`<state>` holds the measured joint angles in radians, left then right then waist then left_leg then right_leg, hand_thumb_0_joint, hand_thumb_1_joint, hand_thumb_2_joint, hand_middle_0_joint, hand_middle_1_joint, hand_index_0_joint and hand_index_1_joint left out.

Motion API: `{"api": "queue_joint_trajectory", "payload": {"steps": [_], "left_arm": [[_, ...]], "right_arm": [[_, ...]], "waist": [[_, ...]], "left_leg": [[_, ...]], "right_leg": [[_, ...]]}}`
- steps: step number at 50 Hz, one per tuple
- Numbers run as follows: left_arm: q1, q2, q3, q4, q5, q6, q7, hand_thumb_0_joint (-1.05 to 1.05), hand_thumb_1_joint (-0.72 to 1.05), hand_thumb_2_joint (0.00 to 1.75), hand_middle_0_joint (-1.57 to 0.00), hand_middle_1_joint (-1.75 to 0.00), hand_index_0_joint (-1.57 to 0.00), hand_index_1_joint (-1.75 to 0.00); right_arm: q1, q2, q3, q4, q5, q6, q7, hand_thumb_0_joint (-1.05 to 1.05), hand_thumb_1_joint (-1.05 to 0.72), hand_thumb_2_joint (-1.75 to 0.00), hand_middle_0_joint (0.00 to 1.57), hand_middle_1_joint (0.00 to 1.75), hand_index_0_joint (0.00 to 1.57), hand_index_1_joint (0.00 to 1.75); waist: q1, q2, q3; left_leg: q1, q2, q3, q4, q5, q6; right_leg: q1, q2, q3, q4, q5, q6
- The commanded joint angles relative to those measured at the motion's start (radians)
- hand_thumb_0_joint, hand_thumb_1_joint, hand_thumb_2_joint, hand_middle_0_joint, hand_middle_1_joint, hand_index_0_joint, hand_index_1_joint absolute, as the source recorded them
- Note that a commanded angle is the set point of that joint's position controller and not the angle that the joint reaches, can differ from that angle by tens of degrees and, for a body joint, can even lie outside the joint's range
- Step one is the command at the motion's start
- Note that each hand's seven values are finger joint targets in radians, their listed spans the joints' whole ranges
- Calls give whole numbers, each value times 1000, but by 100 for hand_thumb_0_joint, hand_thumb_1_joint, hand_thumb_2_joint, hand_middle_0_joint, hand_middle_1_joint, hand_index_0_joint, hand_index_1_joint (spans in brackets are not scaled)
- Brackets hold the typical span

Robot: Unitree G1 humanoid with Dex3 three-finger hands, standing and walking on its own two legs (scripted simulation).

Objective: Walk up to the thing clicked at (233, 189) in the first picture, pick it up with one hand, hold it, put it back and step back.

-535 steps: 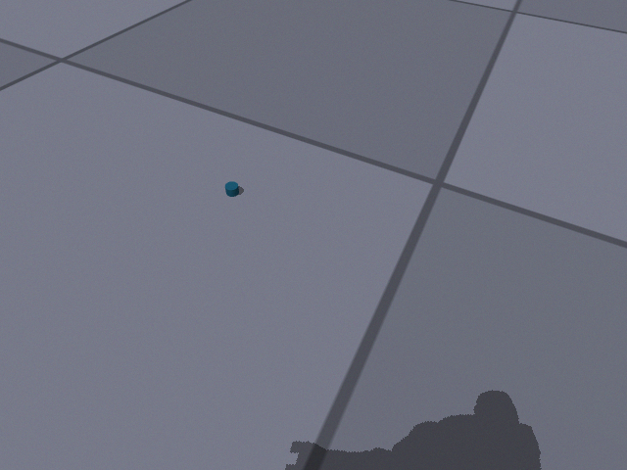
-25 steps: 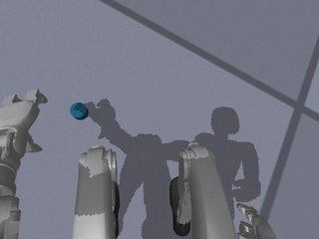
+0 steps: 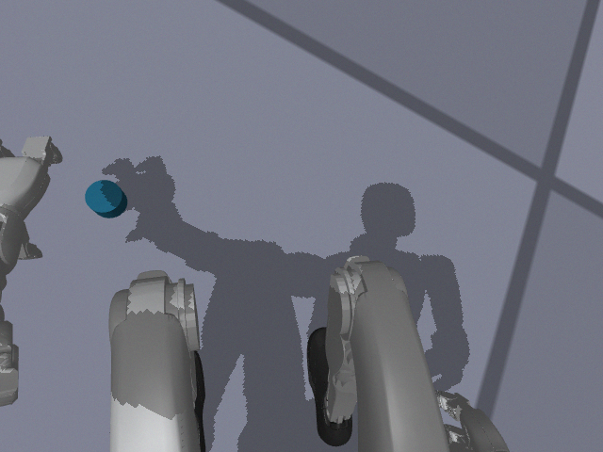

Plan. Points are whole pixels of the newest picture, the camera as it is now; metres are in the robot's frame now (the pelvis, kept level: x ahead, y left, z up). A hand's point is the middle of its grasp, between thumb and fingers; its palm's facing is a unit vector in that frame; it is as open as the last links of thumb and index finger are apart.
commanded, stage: rise first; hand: left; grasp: from above
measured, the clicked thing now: (107, 199) +0.48 +0.28 -0.33
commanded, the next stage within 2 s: none
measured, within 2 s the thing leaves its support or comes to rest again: neither
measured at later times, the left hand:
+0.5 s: hand (42, 204) +0.43 +0.33 -0.19, palm faces -0.44 -0.08 -0.89, open 14.0 cm
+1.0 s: hand (48, 200) +0.44 +0.33 -0.20, palm faces -0.44 -0.08 -0.89, open 14.0 cm
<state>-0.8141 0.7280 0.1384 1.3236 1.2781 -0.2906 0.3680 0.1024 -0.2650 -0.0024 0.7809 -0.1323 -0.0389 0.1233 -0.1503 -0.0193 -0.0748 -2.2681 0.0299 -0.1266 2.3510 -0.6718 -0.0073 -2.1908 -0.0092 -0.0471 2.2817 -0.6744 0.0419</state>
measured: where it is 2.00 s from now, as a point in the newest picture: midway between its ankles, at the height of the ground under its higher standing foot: (261, 416)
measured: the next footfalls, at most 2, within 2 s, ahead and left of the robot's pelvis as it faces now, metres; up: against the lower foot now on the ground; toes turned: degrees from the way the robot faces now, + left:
none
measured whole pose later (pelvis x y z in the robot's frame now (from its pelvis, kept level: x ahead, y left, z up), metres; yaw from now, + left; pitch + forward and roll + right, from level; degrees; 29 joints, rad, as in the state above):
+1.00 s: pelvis +0.00 +0.00 -0.03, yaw -2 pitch +32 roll -9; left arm -0.89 0.82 0.17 1.46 1.30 -0.29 0.43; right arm 0.12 -0.28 0.06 0.77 -0.17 -0.05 0.15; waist -0.22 -0.04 -0.02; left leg -2.34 0.03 -0.16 2.45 -0.69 -0.01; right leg -2.25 0.00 -0.07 2.36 -0.68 0.05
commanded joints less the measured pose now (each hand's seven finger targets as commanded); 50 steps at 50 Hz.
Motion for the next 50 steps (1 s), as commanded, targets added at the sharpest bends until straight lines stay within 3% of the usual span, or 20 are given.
{"api": "queue_joint_trajectory", "payload": {"steps": [1,6,10,14,19,21,23,25,26,29,31,33,39,40,45,50], "left_arm": [[-285,275,39,-89,-17,1,56,0,-53,98,-6,-104,-8,-102],[-285,307,63,-76,-15,5,67,0,-53,98,-7,-103,-8,-102],[-322,301,47,-85,-19,4,67,0,-53,99,-7,-104,-8,-103],[-315,328,68,-95,-22,7,74,0,-53,99,-6,-104,-8,-102],[-312,318,65,-94,-24,13,76,0,-53,99,-6,-104,-8,-102],[-284,318,62,-72,-23,16,77,0,-53,98,-7,-105,-8,-103],[-315,318,62,-85,-21,14,79,0,-54,99,-6,-104,-8,-102],[-301,299,43,-72,-19,16,76,0,-53,99,-6,-104,-8,-103],[-313,315,54,-65,-16,15,78,0,-53,99,-6,-104,-8,-103],[-308,338,69,-72,-18,13,82,0,-55,101,-7,-103,-7,-103],[-306,324,52,-57,-16,11,79,0,-54,100,-7,-103,-8,-102],[-318,336,68,-62,-21,9,86,0,-54,100,-7,-103,-7,-102],[-327,336,57,-18,-5,8,90,0,-55,101,-6,-102,-7,-102],[-337,351,67,-24,-7,6,93,0,-60,108,-10,-98,-6,-103],[-347,364,66,7,-4,4,98,0,-54,101,-10,-100,-8,-101],[-355,370,63,8,3,3,104,0,-55,102,-9,-100,-8,-101]], "right_arm": [[191,-238,-74,-18,-14,-9,-9,0,-90,-90,20,30,20,30],[190,-236,-67,-16,-23,-8,-9,0,-90,-90,20,30,20,30],[190,-235,-63,-17,-26,-9,-9,0,-90,-90,20,30,20,30],[196,-241,-61,-17,-27,-7,-8,0,-90,-90,20,30,20,30],[206,-250,-57,-16,-30,-6,-4,0,-90,-90,20,30,20,30],[204,-247,-57,-15,-27,-7,-3,0,-90,-90,20,30,20,30],[214,-254,-53,-17,-28,-5,0,0,-90,-90,20,30,20,30],[207,-252,-51,-19,-28,-5,0,0,-90,-90,20,30,20,30],[209,-256,-48,-20,-28,-5,3,0,-90,-90,20,30,20,30],[215,-259,-45,-25,-29,-6,3,0,-90,-90,20,30,20,30],[212,-255,-40,-24,-30,-7,4,0,-90,-90,20,30,20,30],[216,-259,-38,-25,-32,-8,5,0,-90,-90,20,30,20,30],[218,-264,-26,-21,-37,-10,8,0,-90,-90,20,30,20,30],[219,-269,-25,-22,-41,-12,10,0,-90,-90,20,30,20,30],[216,-273,-20,-26,-39,-17,12,0,-90,-90,20,30,20,30],[217,-273,-11,-24,-47,-19,14,0,-90,-90,20,30,20,30]], "waist": [[-8,233,-637],[-1,238,-651],[-18,247,-648],[-16,233,-659],[-26,264,-662],[-12,271,-646],[-34,288,-641],[-34,290,-633],[-41,296,-624],[-39,279,-627],[-43,267,-620],[-47,288,-622],[-63,296,-611],[-66,306,-597],[-74,290,-580],[-80,316,-587]], "left_leg": [[535,-23,84,-243,139,37],[504,-28,99,-215,146,40],[491,-26,93,-203,135,39],[475,-24,95,-186,154,41],[506,-21,86,-182,181,37],[503,-22,88,-185,180,34],[507,-19,74,-189,173,32],[522,-19,73,-190,177,31],[506,-20,70,-193,167,31],[489,-22,80,-177,169,36],[477,-22,82,-170,161,36],[474,-23,80,-173,162,36],[494,-22,71,-166,177,33],[480,-23,72,-167,169,34],[456,-22,69,-160,129,35],[470,-23,67,-156,149,34]], "right_leg": [[244,31,-97,-218,154,-71],[269,34,-86,-213,164,-70],[257,38,-92,-206,160,-71],[279,40,-90,-200,184,-69],[254,40,-99,-174,206,-68],[254,40,-97,-176,204,-73],[229,39,-110,-158,196,-71],[218,40,-111,-161,200,-72],[218,39,-113,-158,191,-70],[246,40,-108,-167,200,-68],[245,43,-107,-170,197,-70],[247,42,-110,-162,196,-67],[225,45,-119,-152,207,-67],[227,43,-120,-153,201,-65],[210,44,-122,-152,168,-68],[216,45,-126,-147,186,-64]]}}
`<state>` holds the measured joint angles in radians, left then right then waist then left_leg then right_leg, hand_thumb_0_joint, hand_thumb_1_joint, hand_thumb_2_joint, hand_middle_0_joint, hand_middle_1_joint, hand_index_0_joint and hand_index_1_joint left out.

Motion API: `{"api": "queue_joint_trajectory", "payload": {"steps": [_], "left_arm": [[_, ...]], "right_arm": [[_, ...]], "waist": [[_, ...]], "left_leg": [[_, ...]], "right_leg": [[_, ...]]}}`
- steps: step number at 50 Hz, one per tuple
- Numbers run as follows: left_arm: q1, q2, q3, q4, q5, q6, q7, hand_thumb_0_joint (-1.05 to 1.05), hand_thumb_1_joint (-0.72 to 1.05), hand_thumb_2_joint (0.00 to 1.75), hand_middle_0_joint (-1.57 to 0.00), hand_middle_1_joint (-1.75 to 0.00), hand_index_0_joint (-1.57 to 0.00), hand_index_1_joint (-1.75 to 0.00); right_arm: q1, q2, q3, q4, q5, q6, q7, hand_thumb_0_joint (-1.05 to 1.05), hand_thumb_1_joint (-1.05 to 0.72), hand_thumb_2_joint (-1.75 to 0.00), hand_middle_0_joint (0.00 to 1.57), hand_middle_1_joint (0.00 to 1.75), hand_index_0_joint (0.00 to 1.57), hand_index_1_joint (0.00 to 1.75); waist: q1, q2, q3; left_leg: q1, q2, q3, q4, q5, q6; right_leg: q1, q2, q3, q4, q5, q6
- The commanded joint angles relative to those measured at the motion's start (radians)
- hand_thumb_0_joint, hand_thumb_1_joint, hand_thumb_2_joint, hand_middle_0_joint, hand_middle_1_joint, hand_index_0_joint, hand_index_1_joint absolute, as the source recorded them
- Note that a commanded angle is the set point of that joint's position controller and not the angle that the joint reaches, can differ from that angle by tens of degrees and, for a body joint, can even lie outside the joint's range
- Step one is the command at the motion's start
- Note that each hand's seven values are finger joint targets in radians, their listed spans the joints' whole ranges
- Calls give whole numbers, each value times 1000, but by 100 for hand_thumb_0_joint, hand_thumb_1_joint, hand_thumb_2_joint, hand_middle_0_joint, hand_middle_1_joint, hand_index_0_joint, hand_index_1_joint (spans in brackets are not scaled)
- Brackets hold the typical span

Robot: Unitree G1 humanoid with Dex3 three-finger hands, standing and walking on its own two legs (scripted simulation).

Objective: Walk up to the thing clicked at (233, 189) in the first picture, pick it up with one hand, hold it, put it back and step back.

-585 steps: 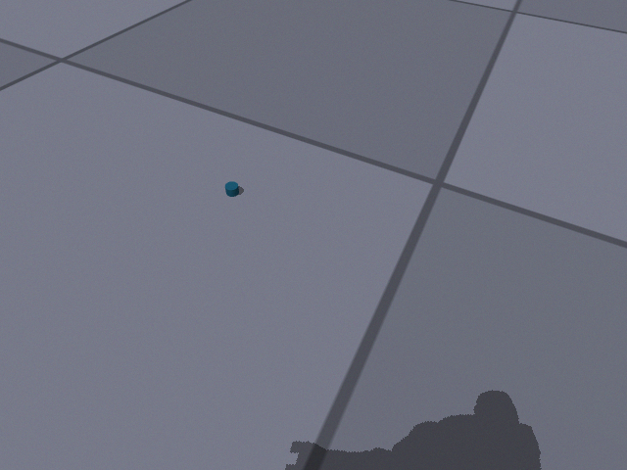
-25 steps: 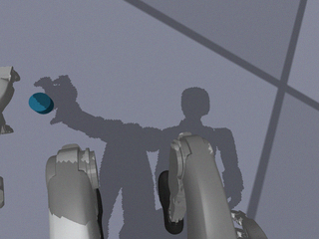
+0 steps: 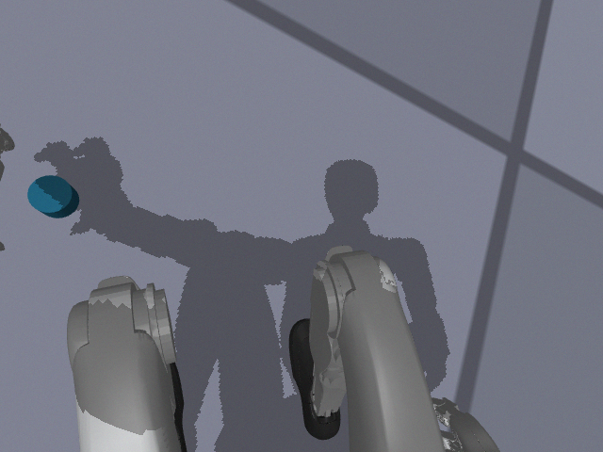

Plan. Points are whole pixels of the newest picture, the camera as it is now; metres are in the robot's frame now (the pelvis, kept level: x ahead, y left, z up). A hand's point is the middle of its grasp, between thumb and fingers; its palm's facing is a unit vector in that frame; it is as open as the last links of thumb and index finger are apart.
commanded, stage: rise first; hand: left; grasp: from above
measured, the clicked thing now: (54, 197) +0.47 +0.30 -0.30
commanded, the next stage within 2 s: approach in 1.30 s
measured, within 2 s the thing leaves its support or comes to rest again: neither
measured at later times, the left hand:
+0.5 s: hand out of the picture +0.43 +0.34 -0.17, palm faces -0.44 -0.09 -0.89, open 13.7 cm
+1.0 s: hand out of the picture +0.43 +0.34 -0.17, palm faces -0.44 -0.09 -0.89, open 13.0 cm
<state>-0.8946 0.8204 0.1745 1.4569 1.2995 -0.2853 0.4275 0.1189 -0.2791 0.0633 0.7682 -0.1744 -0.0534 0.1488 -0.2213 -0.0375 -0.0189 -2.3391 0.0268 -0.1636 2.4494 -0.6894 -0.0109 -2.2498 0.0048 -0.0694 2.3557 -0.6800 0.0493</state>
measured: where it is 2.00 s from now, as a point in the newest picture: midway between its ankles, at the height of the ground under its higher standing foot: (245, 417)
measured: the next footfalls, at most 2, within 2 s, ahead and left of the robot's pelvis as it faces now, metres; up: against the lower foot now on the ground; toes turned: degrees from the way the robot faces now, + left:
none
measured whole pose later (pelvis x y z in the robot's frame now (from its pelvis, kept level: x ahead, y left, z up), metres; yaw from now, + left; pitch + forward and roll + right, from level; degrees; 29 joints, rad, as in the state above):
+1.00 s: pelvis +0.00 +0.00 +0.00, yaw +0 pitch +32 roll -9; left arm -0.91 0.83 0.16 1.45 1.30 -0.29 0.41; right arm 0.13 -0.28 0.08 0.76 -0.17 -0.06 0.15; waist -0.23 -0.04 -0.01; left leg -2.34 0.02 -0.17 2.45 -0.68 -0.01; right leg -2.24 0.00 -0.07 2.35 -0.67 0.05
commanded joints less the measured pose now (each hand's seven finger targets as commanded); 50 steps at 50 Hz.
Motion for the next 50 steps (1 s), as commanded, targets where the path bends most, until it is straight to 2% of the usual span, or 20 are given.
{"api": "queue_joint_trajectory", "payload": {"steps": [1,9,12,14,18,20,23,26,28,31,33,36,37,38,42,45,46,48,49,50], "left_arm": [[-285,286,28,-126,-16,-3,44,0,-54,101,-9,-101,-8,-102],[-278,316,47,-120,-24,0,42,0,-51,98,-13,-97,-12,-98],[-257,323,56,-156,-26,0,39,0,-50,98,-14,-96,-12,-98],[-255,306,44,-164,-30,5,33,0,-50,98,-14,-96,-12,-97],[-242,278,31,-181,-36,6,25,0,-48,96,-16,-93,-14,-95],[-244,291,31,-184,-32,8,21,0,-48,96,-17,-92,-15,-95],[-242,261,17,-172,-31,8,19,0,-47,96,-19,-90,-16,-93],[-265,283,28,-175,-30,8,22,0,-45,94,-20,-90,-17,-92],[-273,264,10,-168,-28,7,19,0,-44,93,-22,-87,-19,-90],[-273,266,13,-166,-24,6,19,0,-43,93,-22,-87,-20,-89],[-270,291,26,-160,-31,4,17,0,-42,91,-24,-85,-21,-88],[-272,265,8,-122,-27,2,10,0,-40,90,-26,-84,-23,-87],[-285,289,18,-148,-29,-2,10,0,-38,89,-27,-83,-24,-86],[-278,297,19,-136,-25,0,11,0,-40,90,-26,-83,-23,-86],[-287,266,1,-142,-25,-7,10,0,-38,88,-28,-81,-25,-84],[-292,297,24,-140,-25,-8,18,0,-35,86,-30,-79,-27,-82],[-281,278,7,-126,-23,-6,16,0,-34,85,-30,-79,-28,-81],[-279,283,12,-126,-18,-6,20,0,-35,86,-30,-78,-27,-82],[-291,265,-4,-126,-21,-7,19,0,-34,84,-31,-79,-28,-81],[-279,272,3,-120,-13,-6,20,0,-33,84,-31,-79,-29,-81]], "right_arm": [[201,-259,-75,-11,-6,-6,-11,0,-90,-90,20,30,20,30],[204,-265,-69,-11,-11,-10,-8,0,-90,-90,20,30,20,30],[200,-265,-68,-12,-13,-6,-7,0,-90,-90,20,30,20,30],[203,-267,-74,-16,-12,-5,-4,0,-90,-90,20,30,20,30],[208,-264,-77,-16,-7,1,-2,0,-90,-90,20,30,20,30],[200,-261,-77,-18,-2,3,-3,0,-90,-90,20,30,20,30],[210,-260,-79,-15,1,4,-3,0,-90,-90,20,30,20,30],[207,-263,-77,-17,7,1,-5,0,-90,-90,20,30,20,30],[206,-259,-81,-15,10,-1,-3,0,-90,-90,20,30,20,30],[215,-257,-75,-14,7,-3,-4,0,-90,-90,20,30,20,30],[203,-258,-77,-16,11,-3,-6,0,-90,-90,20,30,20,30],[203,-255,-69,-19,3,-3,-5,0,-90,-90,20,30,20,30],[200,-255,-70,-18,6,-3,-9,0,-90,-90,20,30,20,30],[200,-259,-71,-18,7,-4,-9,0,-90,-90,20,30,20,30],[206,-257,-69,-14,4,-4,-10,0,-90,-90,20,30,20,30],[207,-265,-69,-15,3,-5,-9,0,-90,-90,20,30,20,30],[203,-261,-70,-15,4,-7,-7,0,-90,-90,20,30,20,30],[200,-266,-70,-16,4,-6,-8,0,-90,-90,20,30,20,30],[197,-260,-68,-18,5,-8,-6,0,-90,-90,20,30,20,30],[197,-261,-67,-16,3,-7,-6,0,-90,-90,20,30,20,30]], "waist": [[-13,323,-645],[-10,327,-644],[8,357,-669],[-8,363,-677],[-4,367,-673],[2,362,-673],[-7,346,-652],[-4,349,-646],[-10,351,-641],[-16,333,-652],[0,329,-658],[-20,307,-623],[-3,297,-647],[-5,312,-635],[-19,302,-660],[-11,331,-641],[-9,337,-635],[-12,357,-639],[-21,352,-631],[-13,336,-640]], "left_leg": [[532,-20,105,-249,168,38],[516,-19,107,-239,166,38],[546,-20,108,-248,185,35],[561,-18,102,-246,203,33],[551,-20,102,-260,199,32],[545,-20,101,-263,181,32],[550,-21,97,-268,181,32],[554,-21,98,-272,177,33],[558,-19,97,-275,169,31],[547,-22,107,-259,197,36],[532,-23,109,-261,176,37],[498,-26,110,-260,148,40],[506,-25,110,-260,148,40],[502,-27,114,-257,149,41],[526,-25,107,-248,180,39],[523,-27,109,-260,165,37],[542,-24,103,-266,159,33],[559,-24,97,-271,163,30],[540,-23,97,-268,159,31],[537,-25,102,-263,158,33]], "right_leg": [[279,32,-102,-223,197,-75],[292,33,-102,-219,198,-74],[303,33,-102,-218,212,-74],[294,31,-106,-208,229,-73],[297,31,-108,-215,226,-74],[288,34,-105,-221,211,-80],[276,31,-108,-217,211,-78],[271,29,-104,-222,207,-77],[262,29,-105,-222,200,-78],[300,29,-100,-233,229,-73],[297,30,-97,-235,208,-76],[301,32,-97,-246,185,-73],[306,33,-94,-251,183,-76],[305,30,-92,-246,185,-75],[311,32,-98,-239,216,-72],[301,30,-99,-236,196,-71],[277,30,-104,-229,187,-76],[261,29,-111,-218,189,-76],[264,31,-110,-220,190,-76],[273,33,-106,-229,191,-78]]}}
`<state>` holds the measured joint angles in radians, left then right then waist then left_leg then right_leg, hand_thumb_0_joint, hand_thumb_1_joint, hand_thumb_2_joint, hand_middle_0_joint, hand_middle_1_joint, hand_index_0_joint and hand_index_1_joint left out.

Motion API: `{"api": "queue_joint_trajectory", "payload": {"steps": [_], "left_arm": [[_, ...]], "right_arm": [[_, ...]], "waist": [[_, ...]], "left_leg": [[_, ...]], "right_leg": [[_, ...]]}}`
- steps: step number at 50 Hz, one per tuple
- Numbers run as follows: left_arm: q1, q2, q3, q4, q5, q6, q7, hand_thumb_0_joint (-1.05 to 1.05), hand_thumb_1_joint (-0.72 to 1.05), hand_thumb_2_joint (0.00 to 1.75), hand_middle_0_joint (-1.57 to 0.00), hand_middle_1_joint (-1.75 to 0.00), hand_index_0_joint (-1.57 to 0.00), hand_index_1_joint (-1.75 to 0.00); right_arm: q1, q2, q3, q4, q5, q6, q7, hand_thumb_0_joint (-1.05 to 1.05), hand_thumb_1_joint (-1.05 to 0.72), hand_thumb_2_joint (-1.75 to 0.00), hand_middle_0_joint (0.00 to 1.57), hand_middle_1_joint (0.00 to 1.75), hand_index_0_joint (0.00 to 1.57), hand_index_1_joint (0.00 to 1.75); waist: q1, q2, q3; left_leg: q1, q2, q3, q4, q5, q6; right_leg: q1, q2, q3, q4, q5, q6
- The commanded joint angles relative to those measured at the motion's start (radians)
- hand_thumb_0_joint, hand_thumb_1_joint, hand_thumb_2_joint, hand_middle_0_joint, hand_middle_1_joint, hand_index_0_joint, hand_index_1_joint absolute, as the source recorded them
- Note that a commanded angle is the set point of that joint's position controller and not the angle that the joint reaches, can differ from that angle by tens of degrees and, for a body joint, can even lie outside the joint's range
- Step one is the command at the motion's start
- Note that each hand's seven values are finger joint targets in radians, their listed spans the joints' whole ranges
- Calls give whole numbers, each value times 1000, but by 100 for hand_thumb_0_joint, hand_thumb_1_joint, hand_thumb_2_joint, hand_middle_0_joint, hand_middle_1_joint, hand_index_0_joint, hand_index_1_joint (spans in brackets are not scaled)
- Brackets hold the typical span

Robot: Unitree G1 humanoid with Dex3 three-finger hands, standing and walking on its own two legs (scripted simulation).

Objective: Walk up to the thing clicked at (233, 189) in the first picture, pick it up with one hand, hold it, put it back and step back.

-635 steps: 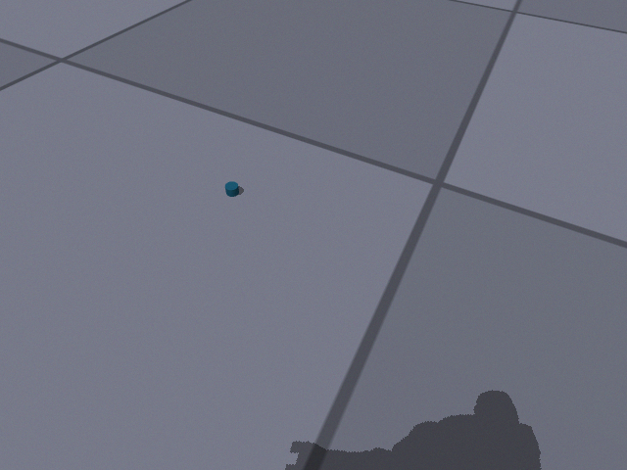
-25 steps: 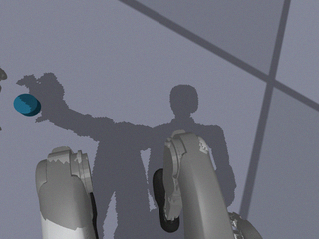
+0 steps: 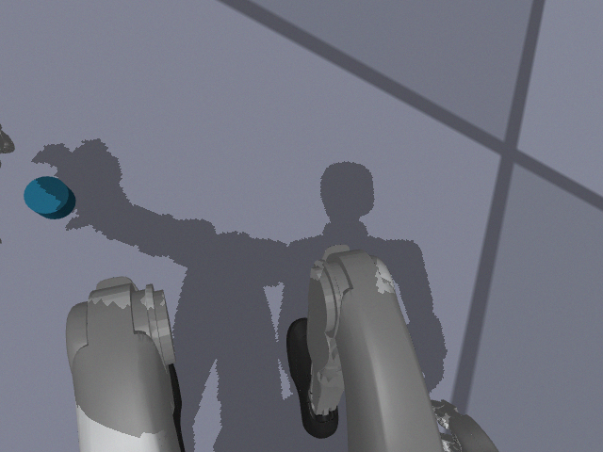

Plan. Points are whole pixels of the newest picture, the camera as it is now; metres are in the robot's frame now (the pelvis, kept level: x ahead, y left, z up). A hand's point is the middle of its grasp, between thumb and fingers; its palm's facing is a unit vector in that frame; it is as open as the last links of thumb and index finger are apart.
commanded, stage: rise first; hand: left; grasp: from above
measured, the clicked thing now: (51, 198) +0.47 +0.30 -0.30
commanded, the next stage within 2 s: approach in 0.30 s
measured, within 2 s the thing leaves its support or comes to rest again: neither
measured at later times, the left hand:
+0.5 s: hand out of the picture +0.43 +0.34 -0.17, palm faces -0.45 -0.08 -0.89, open 12.6 cm
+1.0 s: hand (29, 175) +0.47 +0.29 -0.19, palm faces -0.43 -0.08 -0.90, open 13.3 cm
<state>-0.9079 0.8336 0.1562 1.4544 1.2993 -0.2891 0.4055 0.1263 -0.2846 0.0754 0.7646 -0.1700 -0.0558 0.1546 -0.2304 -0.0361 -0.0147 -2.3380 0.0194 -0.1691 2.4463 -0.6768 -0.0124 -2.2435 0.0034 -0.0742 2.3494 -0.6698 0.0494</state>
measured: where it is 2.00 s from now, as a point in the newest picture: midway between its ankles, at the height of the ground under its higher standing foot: (243, 417)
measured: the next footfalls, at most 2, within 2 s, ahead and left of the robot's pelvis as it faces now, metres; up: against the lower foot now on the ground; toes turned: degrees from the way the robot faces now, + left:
none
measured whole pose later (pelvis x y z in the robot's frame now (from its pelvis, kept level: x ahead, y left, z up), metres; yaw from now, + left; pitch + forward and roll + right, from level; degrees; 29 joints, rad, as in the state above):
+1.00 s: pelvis +0.00 +0.00 -0.01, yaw -1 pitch +32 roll -9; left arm -0.96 0.80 0.18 1.50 1.26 -0.15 0.44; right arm 0.18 -0.30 0.12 0.74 -0.18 -0.10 0.20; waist -0.31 -0.01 0.02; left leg -2.36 0.03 -0.18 2.47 -0.69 -0.01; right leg -2.28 0.02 -0.08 2.36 -0.66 0.05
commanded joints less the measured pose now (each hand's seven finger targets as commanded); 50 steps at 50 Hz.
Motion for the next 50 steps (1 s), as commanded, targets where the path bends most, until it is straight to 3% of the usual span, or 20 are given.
{"api": "queue_joint_trajectory", "payload": {"steps": [1,3,6,7,9,14,18,20,21,31,34,37,38,40,43,44,45,47,49,50], "left_arm": [[-268,283,44,-136,-16,-3,48,0,-33,83,-32,-78,-29,-80],[-252,296,58,-152,-20,-1,55,0,-33,84,-32,-77,-30,-80],[-273,258,24,-132,-18,7,49,0,-32,83,-33,-75,-31,-78],[-283,284,47,-159,-26,4,52,0,-30,82,-34,-74,-31,-77],[-255,278,36,-145,-21,8,50,0,-28,80,-35,-74,-33,-76],[-288,264,23,-116,-25,8,44,0,-28,80,-36,-73,-33,-75],[-290,297,41,-135,-23,-6,42,0,-25,77,-38,-71,-36,-73],[-267,256,20,-96,-20,-4,39,0,-31,84,-39,-68,-33,-74],[-282,274,26,-109,-20,-7,40,0,-30,82,-32,-74,-30,-76],[-449,153,-76,-76,-2,4,89,0,-36,86,-26,-80,-25,-82],[-457,164,-72,-14,16,39,117,0,-37,87,-25,-81,-23,-83],[-473,264,-3,-28,26,73,145,0,-38,88,-25,-80,-23,-82],[-399,246,-5,41,30,95,144,0,-39,88,-25,-81,-23,-83],[-402,253,5,35,22,121,143,0,-38,87,-24,-82,-23,-84],[-301,260,12,68,-17,158,117,0,-40,89,-23,-83,-22,-85],[-288,267,26,37,-30,162,107,0,-41,89,-24,-82,-22,-84],[-286,284,33,-5,-47,160,97,0,-41,89,-24,-82,-22,-84],[-282,296,34,-74,-60,155,68,0,-42,90,-22,-84,-21,-86],[-285,321,70,-170,-83,139,49,0,-46,91,-18,-87,-17,-88],[-263,270,35,-143,-93,132,32,0,-49,92,-15,-90,-15,-91]], "right_arm": [[196,-260,-79,-13,-2,-4,-12,0,-90,-90,20,30,20,30],[191,-259,-81,-13,-5,-5,-12,0,-90,-90,20,30,20,30],[188,-255,-84,-11,1,-10,-9,0,-90,-90,20,30,20,30],[191,-259,-85,-15,1,-9,-11,0,-90,-90,20,30,20,30],[187,-254,-85,-13,3,-11,-12,0,-90,-90,20,30,20,30],[199,-257,-75,-11,-1,-15,-10,0,-90,-90,20,30,20,30],[194,-256,-75,-12,-3,-18,-10,0,-90,-90,20,30,20,30],[195,-253,-74,-8,-6,-19,-8,0,-90,-90,20,30,20,30],[191,-257,-75,-9,-5,-19,-10,0,-89,-89,20,30,20,30],[225,-264,-62,5,-17,-36,-7,0,-89,-89,20,30,20,30],[230,-268,-52,2,-20,-47,-2,0,-89,-89,20,30,20,30],[239,-273,-38,-7,-26,-51,5,0,-89,-89,20,30,20,30],[231,-273,-34,-16,-25,-53,8,0,-89,-89,20,30,20,30],[229,-271,-25,-27,-29,-53,17,0,-89,-89,20,30,20,30],[206,-271,-23,-49,-17,-60,25,0,-89,-89,20,30,20,30],[215,-280,-26,-54,-16,-61,27,0,-89,-89,20,30,20,30],[209,-277,-28,-55,-10,-59,28,0,-89,-89,20,30,20,30],[212,-274,-38,-55,-2,-61,32,0,-90,-89,20,30,20,30],[215,-276,-49,-70,2,-56,32,0,-90,-90,20,30,20,30],[219,-269,-53,-53,8,-53,32,0,-90,-90,20,30,20,30]], "waist": [[-3,340,-655],[10,364,-669],[-10,353,-645],[-4,350,-663],[12,355,-667],[-19,315,-617],[-3,309,-655],[-13,314,-639],[-8,318,-647],[-99,372,-627],[-98,388,-621],[-74,397,-645],[-61,389,-635],[-72,376,-634],[-34,343,-656],[-41,317,-649],[-21,337,-677],[-16,343,-699],[-9,342,-744],[-17,325,-714]], "left_leg": [[532,-19,112,-256,157,37],[558,-18,112,-263,166,35],[550,-15,109,-263,140,33],[535,-18,111,-266,135,35],[532,-19,118,-262,132,35],[493,-22,112,-259,114,41],[502,-21,114,-250,130,39],[512,-22,114,-250,140,38],[517,-21,113,-251,134,37],[544,-14,99,-243,129,28],[547,-15,102,-243,143,27],[535,-14,110,-234,170,30],[527,-17,120,-231,184,32],[499,-17,125,-230,193,38],[453,-18,133,-221,176,50],[447,-19,134,-219,181,52],[448,-17,131,-226,183,50],[455,-16,132,-224,179,51],[462,-15,128,-221,201,48],[453,-13,127,-216,182,48]], "right_leg": [[285,32,-100,-222,191,-73],[279,29,-101,-210,194,-72],[248,32,-99,-215,178,-78],[265,32,-99,-224,172,-77],[268,32,-91,-227,168,-81],[263,31,-97,-233,155,-75],[289,34,-93,-232,168,-77],[281,33,-97,-227,176,-73],[276,34,-96,-229,172,-76],[224,36,-118,-217,180,-75],[216,36,-121,-202,196,-77],[253,38,-114,-203,224,-79],[264,36,-108,-201,235,-78],[301,43,-103,-206,254,-76],[344,47,-87,-213,240,-72],[357,44,-90,-215,243,-67],[375,46,-90,-211,242,-70],[391,46,-82,-212,240,-70],[426,43,-84,-215,258,-70],[403,44,-80,-218,241,-72]]}}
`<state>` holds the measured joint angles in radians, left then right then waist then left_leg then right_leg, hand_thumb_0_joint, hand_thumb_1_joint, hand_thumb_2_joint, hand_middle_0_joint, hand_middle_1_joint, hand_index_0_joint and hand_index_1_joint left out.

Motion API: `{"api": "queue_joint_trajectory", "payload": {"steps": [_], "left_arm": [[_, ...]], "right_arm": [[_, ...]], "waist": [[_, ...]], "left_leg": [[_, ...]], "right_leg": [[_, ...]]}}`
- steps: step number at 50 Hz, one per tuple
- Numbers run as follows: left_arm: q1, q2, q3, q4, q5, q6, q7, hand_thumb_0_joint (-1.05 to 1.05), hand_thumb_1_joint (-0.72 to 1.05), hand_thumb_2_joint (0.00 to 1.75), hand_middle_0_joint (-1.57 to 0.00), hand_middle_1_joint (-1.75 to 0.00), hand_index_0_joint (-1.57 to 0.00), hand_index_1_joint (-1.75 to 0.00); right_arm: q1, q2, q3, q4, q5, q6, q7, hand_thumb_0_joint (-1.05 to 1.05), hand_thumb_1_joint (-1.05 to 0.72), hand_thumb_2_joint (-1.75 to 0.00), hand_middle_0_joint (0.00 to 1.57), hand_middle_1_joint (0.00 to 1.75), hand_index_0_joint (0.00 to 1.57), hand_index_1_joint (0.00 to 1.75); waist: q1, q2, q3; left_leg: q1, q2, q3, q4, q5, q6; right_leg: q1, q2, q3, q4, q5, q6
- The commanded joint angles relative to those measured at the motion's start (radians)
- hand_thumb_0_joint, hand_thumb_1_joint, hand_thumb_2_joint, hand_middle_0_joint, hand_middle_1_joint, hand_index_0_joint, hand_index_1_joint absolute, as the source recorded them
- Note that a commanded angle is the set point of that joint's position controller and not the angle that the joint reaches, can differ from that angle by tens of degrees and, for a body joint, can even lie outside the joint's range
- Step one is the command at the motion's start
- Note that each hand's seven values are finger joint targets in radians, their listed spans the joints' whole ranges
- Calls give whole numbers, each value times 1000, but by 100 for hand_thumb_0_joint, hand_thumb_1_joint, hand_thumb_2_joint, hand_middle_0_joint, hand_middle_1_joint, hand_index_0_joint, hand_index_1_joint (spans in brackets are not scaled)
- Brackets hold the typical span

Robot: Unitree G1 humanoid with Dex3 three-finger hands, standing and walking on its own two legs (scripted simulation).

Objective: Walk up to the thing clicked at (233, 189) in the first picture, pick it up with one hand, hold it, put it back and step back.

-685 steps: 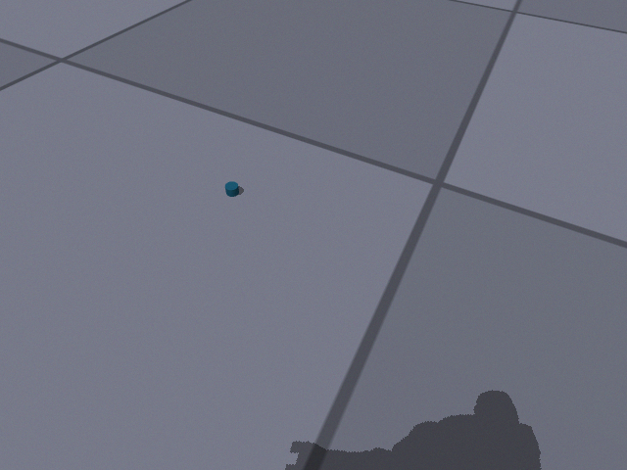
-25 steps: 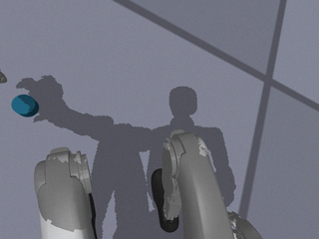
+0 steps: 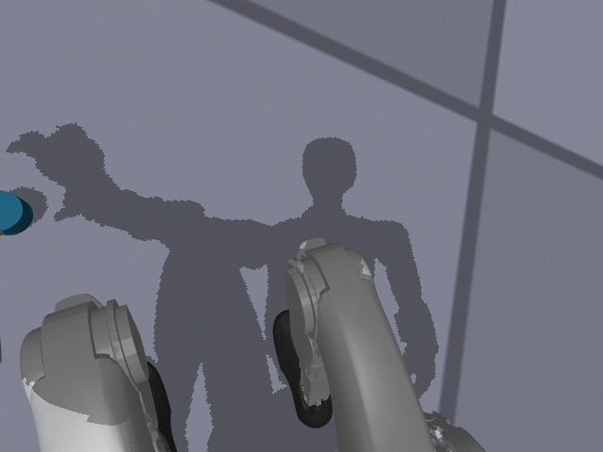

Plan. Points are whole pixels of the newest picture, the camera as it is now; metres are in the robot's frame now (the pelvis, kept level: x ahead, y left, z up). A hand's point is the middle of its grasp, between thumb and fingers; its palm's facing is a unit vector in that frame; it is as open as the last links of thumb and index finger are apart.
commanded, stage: close in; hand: left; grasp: from above
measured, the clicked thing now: (4, 213) +0.46 +0.31 -0.29
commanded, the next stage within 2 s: rest palm in 0.16 s
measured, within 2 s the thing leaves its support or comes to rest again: neither
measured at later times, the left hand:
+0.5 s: hand out of the picture +0.45 +0.31 -0.22, palm faces -0.42 -0.10 -0.90, open 13.9 cm
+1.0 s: hand out of the picture +0.45 +0.31 -0.25, palm faces -0.46 -0.15 -0.88, open 14.5 cm
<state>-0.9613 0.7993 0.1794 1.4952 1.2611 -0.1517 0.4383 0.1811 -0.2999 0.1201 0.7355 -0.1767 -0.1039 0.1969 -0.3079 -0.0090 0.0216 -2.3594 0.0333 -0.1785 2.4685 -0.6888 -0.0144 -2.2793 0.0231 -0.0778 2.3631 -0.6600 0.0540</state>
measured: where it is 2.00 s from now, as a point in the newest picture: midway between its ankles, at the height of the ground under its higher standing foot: (235, 416)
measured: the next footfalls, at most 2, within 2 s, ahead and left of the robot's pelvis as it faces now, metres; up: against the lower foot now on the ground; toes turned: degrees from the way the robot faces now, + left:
none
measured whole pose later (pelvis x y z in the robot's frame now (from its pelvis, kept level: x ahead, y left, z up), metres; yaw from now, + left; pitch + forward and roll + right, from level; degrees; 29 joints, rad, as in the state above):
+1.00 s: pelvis +0.00 +0.01 -0.02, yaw -3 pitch +28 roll -13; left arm -0.98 0.98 0.20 1.70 1.31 -0.28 0.58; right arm 0.13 -0.32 0.24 0.73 -0.29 -0.19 0.26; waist -0.36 -0.11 0.14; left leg -2.36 0.03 -0.26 2.58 -0.73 -0.02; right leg -2.25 0.04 -0.13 2.41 -0.68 0.07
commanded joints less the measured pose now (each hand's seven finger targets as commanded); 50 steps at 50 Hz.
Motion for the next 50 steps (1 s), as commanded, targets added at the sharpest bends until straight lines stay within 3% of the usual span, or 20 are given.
{"api": "queue_joint_trajectory", "payload": {"steps": [1,2,4,8,10,12,18,19,21,25,26,29,32,35,37,39,42,43,44,50], "left_arm": [[-228,278,-5,-191,-51,-17,-13,0,-51,93,-13,-92,-13,-93],[-239,258,-21,-181,-53,-31,-25,0,-52,94,-12,-94,-12,-94],[-262,265,-8,-165,-48,-63,-37,0,-54,97,-12,-93,-10,-95],[-292,172,-94,-117,-33,-134,-33,0,-51,100,-14,-94,-12,-96],[-297,230,-76,-103,-13,-162,-4,0,-48,98,-14,-95,-14,-95],[-308,248,-66,-81,20,-178,37,0,-45,98,-14,-96,-15,-96],[-353,285,-43,57,109,-164,169,0,-52,102,-10,-95,-7,-97],[-351,261,-63,89,112,-155,182,0,-52,100,-9,-95,-7,-97],[-373,304,-41,72,120,-138,217,0,-52,102,-11,-93,-8,-96],[-364,358,-4,125,113,-93,250,0,-54,101,-10,-93,-7,-96],[-361,345,-3,138,110,-82,242,0,-54,99,-8,-94,-6,-96],[-338,394,34,140,81,-62,229,0,-56,100,-7,-95,-5,-97],[-309,390,21,113,51,-55,203,0,-57,101,-7,-96,-4,-98],[-250,427,55,107,21,-61,185,0,-59,101,-6,-97,-4,-99],[-270,411,32,92,20,-71,167,0,-58,100,-6,-97,-4,-99],[-261,424,40,75,4,-88,163,0,-59,102,-6,-96,-3,-99],[-238,435,36,77,12,-110,158,0,-60,105,-7,-94,-3,-98],[-230,432,35,61,11,-118,163,0,-61,105,-7,-94,-3,-98],[-250,429,30,82,18,-125,166,0,-60,103,-6,-94,-3,-98],[-251,430,19,105,47,-147,216,0,-60,110,-8,-94,-2,-100]], "right_arm": [[171,-250,-99,-18,14,0,-11,0,-90,-90,20,30,20,30],[180,-254,-103,-15,16,1,-12,0,-90,-90,20,30,20,30],[199,-266,-109,-17,9,0,-18,0,-90,-90,20,30,20,30],[203,-255,-95,3,0,-4,-19,0,-90,-90,20,30,20,30],[193,-266,-91,9,-2,-2,-25,0,-89,-89,20,30,20,30],[175,-270,-84,9,-12,-3,-26,0,-89,-89,20,30,20,30],[139,-282,-56,19,-48,-24,-14,0,-89,-90,20,30,20,30],[126,-282,-51,19,-55,-32,-7,0,-89,-90,20,30,20,30],[125,-297,-41,21,-67,-43,0,0,-89,-90,20,30,20,30],[101,-317,-30,1,-88,-71,22,0,-89,-90,20,30,20,30],[114,-318,-29,-2,-91,-76,29,0,-89,-90,20,30,20,30],[128,-325,-15,3,-101,-88,39,0,-90,-90,20,30,20,30],[118,-326,-12,-14,-101,-98,43,0,-90,-90,20,30,20,30],[131,-317,-2,-1,-100,-95,42,0,-90,-90,20,30,20,30],[143,-319,7,-1,-105,-95,47,0,-90,-90,20,30,20,30],[148,-333,5,1,-105,-93,45,0,-90,-90,20,30,20,30],[151,-335,17,-1,-105,-87,47,0,-90,-90,20,30,20,30],[149,-338,12,2,-102,-86,46,0,-90,-90,20,30,20,30],[151,-337,20,1,-109,-87,48,0,-90,-90,20,30,20,30],[121,-345,31,-5,-117,-87,48,0,-90,-90,20,30,20,30]], "waist": [[39,288,-737],[22,261,-698],[-1,234,-652],[-29,239,-598],[-6,266,-604],[-5,313,-613],[-40,360,-549],[-48,364,-538],[-51,402,-576],[-64,400,-562],[-77,407,-552],[-79,396,-563],[-64,398,-583],[-48,373,-611],[-71,373,-598],[-71,366,-593],[-72,348,-581],[-56,380,-593],[-78,381,-561],[-76,375,-530]], "left_leg": [[459,-27,133,-238,192,49],[443,-27,126,-227,166,50],[412,-30,119,-218,153,50],[449,-28,101,-217,127,40],[481,-29,98,-230,111,34],[530,-24,93,-235,125,26],[535,-24,87,-230,139,23],[545,-20,85,-226,144,21],[572,-20,84,-222,179,22],[535,-15,82,-205,156,24],[538,-14,86,-197,164,26],[515,-12,84,-177,185,32],[501,-10,85,-163,187,33],[487,-7,76,-161,217,32],[498,-6,72,-143,236,32],[487,-5,68,-140,232,33],[479,-3,64,-135,235,33],[508,-1,63,-148,244,27],[504,-2,61,-139,240,23],[494,3,51,-151,196,23]], "right_leg": [[436,26,-81,-234,230,-76],[406,27,-82,-243,206,-77],[402,23,-87,-250,187,-76],[342,27,-109,-246,161,-77],[324,26,-118,-239,136,-79],[301,27,-132,-216,148,-80],[230,29,-156,-169,168,-74],[224,30,-160,-159,174,-71],[253,32,-160,-161,208,-67],[261,34,-162,-147,198,-68],[267,34,-160,-145,208,-66],[317,36,-157,-149,233,-62],[349,42,-146,-156,239,-67],[398,45,-152,-154,268,-69],[393,44,-156,-143,289,-66],[409,47,-158,-154,291,-64],[428,52,-158,-157,293,-63],[428,54,-160,-153,292,-67],[401,51,-171,-144,286,-69],[378,60,-180,-150,253,-68]]}}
